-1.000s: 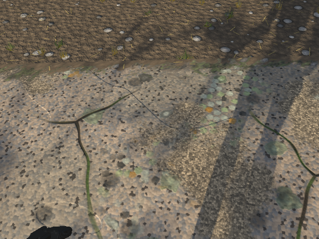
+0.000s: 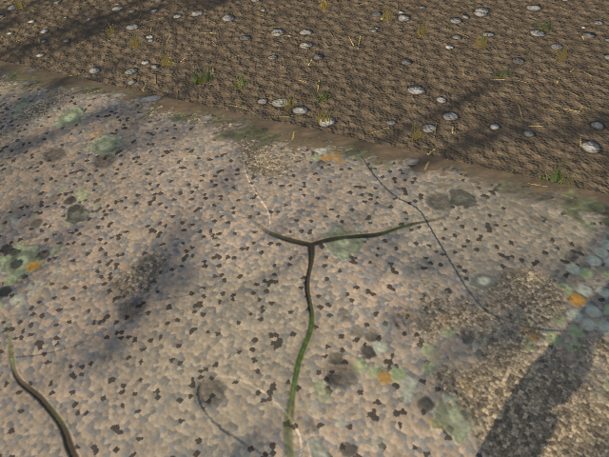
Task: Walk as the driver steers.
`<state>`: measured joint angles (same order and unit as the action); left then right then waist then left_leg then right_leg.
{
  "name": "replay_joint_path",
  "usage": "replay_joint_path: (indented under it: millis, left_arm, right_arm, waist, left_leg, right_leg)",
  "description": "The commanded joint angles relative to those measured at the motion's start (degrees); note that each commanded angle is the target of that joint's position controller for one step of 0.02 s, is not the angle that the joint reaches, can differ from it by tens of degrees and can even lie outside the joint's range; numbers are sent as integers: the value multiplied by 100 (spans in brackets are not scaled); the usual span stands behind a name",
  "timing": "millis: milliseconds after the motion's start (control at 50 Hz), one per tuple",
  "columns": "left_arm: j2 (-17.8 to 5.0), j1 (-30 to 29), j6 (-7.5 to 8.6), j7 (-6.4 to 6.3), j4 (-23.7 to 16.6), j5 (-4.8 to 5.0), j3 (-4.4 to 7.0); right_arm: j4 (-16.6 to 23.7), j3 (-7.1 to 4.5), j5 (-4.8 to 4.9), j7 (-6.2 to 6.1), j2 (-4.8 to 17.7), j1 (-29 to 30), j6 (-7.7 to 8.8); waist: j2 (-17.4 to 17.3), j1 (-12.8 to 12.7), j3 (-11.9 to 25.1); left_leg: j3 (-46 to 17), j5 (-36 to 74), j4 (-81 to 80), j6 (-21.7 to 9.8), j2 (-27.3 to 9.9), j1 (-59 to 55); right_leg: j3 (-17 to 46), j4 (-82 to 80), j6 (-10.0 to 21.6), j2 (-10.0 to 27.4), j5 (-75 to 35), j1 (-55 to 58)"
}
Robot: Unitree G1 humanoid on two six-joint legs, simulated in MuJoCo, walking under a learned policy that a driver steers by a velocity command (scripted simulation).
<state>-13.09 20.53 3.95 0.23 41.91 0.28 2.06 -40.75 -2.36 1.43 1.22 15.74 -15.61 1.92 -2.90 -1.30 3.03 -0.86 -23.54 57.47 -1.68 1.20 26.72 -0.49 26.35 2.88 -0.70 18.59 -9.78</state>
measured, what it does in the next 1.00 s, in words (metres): walks ahead, turning right: left foot, then right foot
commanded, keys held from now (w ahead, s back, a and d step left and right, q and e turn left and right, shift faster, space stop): w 0.28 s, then w+e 0.66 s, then no key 0.06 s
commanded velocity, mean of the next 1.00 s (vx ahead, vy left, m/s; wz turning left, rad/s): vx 0.46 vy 0.00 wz -0.28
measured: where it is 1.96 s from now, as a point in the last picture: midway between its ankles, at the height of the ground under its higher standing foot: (384, 373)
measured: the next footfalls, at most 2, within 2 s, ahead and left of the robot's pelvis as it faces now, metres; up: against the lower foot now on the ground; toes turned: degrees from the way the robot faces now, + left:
left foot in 0.34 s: +0.34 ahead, +0.16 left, +0.00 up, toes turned +1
right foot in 0.88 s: +0.62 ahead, -0.13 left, +0.00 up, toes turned -19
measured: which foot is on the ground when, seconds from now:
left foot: up 0.00-0.32, down 0.34-0.86, up 0.88-1.00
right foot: down 0.00-0.34, up 0.36-0.86, down 0.88-1.00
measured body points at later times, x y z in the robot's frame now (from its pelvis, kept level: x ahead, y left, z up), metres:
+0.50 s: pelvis +0.26 +0.06 +0.00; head +0.28 +0.07 +0.45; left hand +0.34 +0.33 -0.13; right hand +0.38 -0.21 -0.10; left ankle +0.30 +0.15 -0.74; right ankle +0.18 -0.09 -0.64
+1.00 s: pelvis +0.54 -0.03 -0.01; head +0.58 -0.05 +0.43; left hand +0.77 +0.17 -0.11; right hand +0.55 -0.33 -0.13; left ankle +0.47 +0.15 -0.63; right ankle +0.58 -0.12 -0.74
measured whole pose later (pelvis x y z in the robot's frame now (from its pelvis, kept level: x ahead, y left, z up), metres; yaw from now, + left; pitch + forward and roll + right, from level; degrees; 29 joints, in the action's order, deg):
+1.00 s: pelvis +0.54 -0.03 -0.01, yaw -20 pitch +1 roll +0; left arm -16.7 12.2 2.4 2.0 36.3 0.5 3.9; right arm -43.2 -2.8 0.8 0.2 17.1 -13.4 6.0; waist -0.6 0.0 -4.2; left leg -1.2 -23.1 72.6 0.7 -2.5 22.1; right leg -1.7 32.2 5.4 -4.7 10.2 -23.4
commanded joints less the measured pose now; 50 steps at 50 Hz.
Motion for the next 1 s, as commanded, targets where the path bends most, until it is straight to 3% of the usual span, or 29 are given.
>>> replay_joint_path:
  millis: [20,80,140,240,280,300,320,340,360,380,400,420,440,480,520,580,640,680,780,820,840,860,880,900,920,940,960,980,1000]
  left_arm:
    - [-760,139,121,-45,-275,22,170]
    - [-649,432,104,-60,-143,1,127]
    - [-799,644,99,-99,-31,-5,142]
    - [-1106,826,44,-63,154,93,203]
    - [-1253,748,20,-62,196,63,244]
    - [-1313,713,-3,-62,221,61,268]
    - [-1255,661,-46,-66,215,41,246]
    - [-1096,645,-45,-86,107,-34,174]
    - [-159,1370,9,-81,-105,-47,-88]
    - [-483,1187,116,-95,-22,105,-35]
    - [-957,439,126,-80,-207,268,133]
    - [-952,61,135,-93,-287,249,120]
    - [-893,-110,124,-97,-306,146,131]
    - [-702,168,-29,-55,-197,175,168]
    - [-519,134,-170,-36,-186,201,163]
    - [-528,-292,-242,-44,-307,103,194]
    - [-466,-822,-168,72,-434,68,147]
    - [-378,-1329,-133,162,-574,70,89]
    - [-452,-2054,-109,336,-1010,103,74]
    - [-662,-1820,-159,335,-1114,78,185]
    - [-856,-1314,-195,318,-1041,76,293]
    - [-1145,-436,-222,258,-864,83,466]
    - [-1586,509,-297,140,-667,86,670]
    - [-2225,327,-258,96,-691,127,748]
    - [-1800,509,-146,143,-903,81,619]
    - [-1441,358,-79,165,-842,27,521]
    - [-1255,-68,-51,163,-872,37,455]
    - [-1072,-525,-43,151,-951,15,390]
    - [-937,-771,-26,120,-1016,-62,334]
  right_arm:
    - [639,-138,-13,50,393,959,313]
    - [623,-88,-38,120,215,1197,367]
    - [705,17,-20,178,-3,1666,405]
    - [835,-18,76,301,208,2034,418]
    - [824,-118,54,290,447,1778,428]
    - [752,-203,20,240,614,1377,420]
    - [542,-337,20,159,833,494,387]
    - [362,-443,-8,49,1115,-557,354]
    - [302,-548,-201,0,1745,-1046,340]
    - [354,-408,-212,-8,1225,-986,362]
    - [316,-302,-147,-29,880,-625,371]
    - [281,-247,-123,-43,710,-337,377]
    - [234,-206,-149,-31,546,-78,397]
    - [177,-189,-226,-21,363,211,485]
    - [71,-215,-193,-23,363,299,560]
    - [-55,-271,-269,-26,515,308,614]
    - [-112,-296,-248,-92,648,263,581]
    - [-197,-340,-200,-125,812,16,535]
    - [-392,-420,-72,-158,1056,-362,255]
    - [-401,-464,-28,-187,1246,-330,167]
    - [-383,-484,-3,-202,1319,-288,120]
    - [-344,-480,49,-211,1340,-162,93]
    - [-245,-396,-13,-227,1147,-194,138]
    - [100,-112,-270,-153,225,-742,275]
    - [187,-134,-107,-81,618,-257,503]
    - [380,-204,97,-42,880,332,603]
    - [406,-154,59,-71,816,414,651]
    - [335,-174,-84,-126,840,397,635]
    - [263,-217,-156,-138,897,272,550]
  waist:
    - [910,-162,-863]
    - [921,-264,-742]
    - [911,-417,-826]
    - [966,-359,-1080]
    - [1070,-88,-839]
    - [1128,181,-519]
    - [1081,683,52]
    - [844,1150,795]
    - [-942,745,1929]
    - [-1204,835,2200]
    - [-797,807,1098]
    - [-395,663,554]
    - [-180,478,232]
    - [-509,128,-29]
    - [-358,5,-331]
    - [-113,-13,-715]
    - [24,131,-787]
    - [195,369,-893]
    - [183,592,-992]
    - [-103,333,-633]
    - [-224,29,-287]
    - [-168,-492,181]
    - [240,-915,717]
    - [1851,-139,1095]
    - [1271,-531,2040]
    - [944,-627,1318]
    - [484,-334,673]
    - [223,-67,304]
    - [268,129,186]
  left_leg:
    - [-216,735,589,76,-507,2561]
    - [84,1440,-63,165,-500,2350]
    - [274,1942,-1249,206,-440,1712]
    - [323,2244,-2439,-29,-320,886]
    - [341,2145,-2664,-191,-154,282]
    - [411,2078,-2735,-304,-9,-408]
    - [509,2011,-2806,-453,115,-1611]
    - [-204,1799,-2533,-687,-590,-3419]
    - [-2956,578,-2895,-1522,-2380,-5446]
    - [-4392,-203,-4050,-1539,-2654,-4939]
    - [-3394,-368,-4145,-1201,-2419,-4117]
    - [-2535,150,-4163,-1064,-2247,-3366]
    - [-1937,696,-4311,-962,-1985,-2647]
    - [-1032,1034,-4695,-881,-1642,-1845]
    - [-535,1364,-4971,-916,-1625,-1447]
    - [94,1924,-5145,-922,-1565,-1262]
    - [652,2261,-5157,-823,-1406,-1468]
    - [792,2356,-5194,-818,-1545,-1855]
    - [1121,3524,-4621,-666,-1802,-3195]
    - [1276,5662,-3833,-535,-1786,-3403]
    - [1350,6520,-3057,-471,-1727,-3408]
    - [1475,6579,-1891,-313,-1552,-2989]
    - [1451,5128,-240,-61,-1316,-1662]
    - [1046,-575,1920,330,-91,1057]
    - [-411,-980,2683,301,116,1648]
    - [-551,-411,2591,187,-191,2081]
    - [-462,83,2111,141,-448,1933]
    - [-383,302,1677,192,-651,1566]
    - [-394,354,1479,237,-779,1100]
  right_leg:
    - [2178,-1912,1069,1628,755,1179]
    - [1393,-2004,1010,1355,-566,1209]
    - [867,-2059,936,1204,-1287,933]
    - [730,-2075,817,1505,-1821,984]
    - [613,-1619,644,1557,-3356,1258]
    - [518,-1030,541,1487,-4456,1253]
    - [332,35,390,1254,-5080,947]
    - [331,1496,204,1043,-3902,-262]
    - [196,3886,-209,34,-242,-2314]
    - [950,4795,-197,-72,1239,-2710]
    - [870,5125,-173,240,817,-3199]
    - [666,5008,-136,511,343,-3229]
    - [640,4787,-132,685,-26,-3017]
    - [661,4535,-141,898,-440,-2502]
    - [632,4478,-201,925,-539,-2581]
    - [758,3893,-322,908,-1233,-2973]
    - [483,2665,-301,829,-2141,-2877]
    - [234,2032,-231,804,-2335,-2937]
    - [-189,1119,53,643,-1683,-3262]
    - [-555,1090,272,221,-1042,-2574]
    - [-694,1087,419,-38,-777,-1916]
    - [-715,735,623,-300,-1001,-662]
    - [83,581,893,27,-1160,1142]
    - [3328,147,1906,1543,-419,3043]
    - [4980,-757,2253,2010,175,3431]
    - [4166,-911,1890,1856,-98,3003]
    - [3323,-854,1681,1670,-1149,2054]
    - [2639,-798,1516,1485,-2414,1198]
    - [2160,-832,1460,1350,-3359,590]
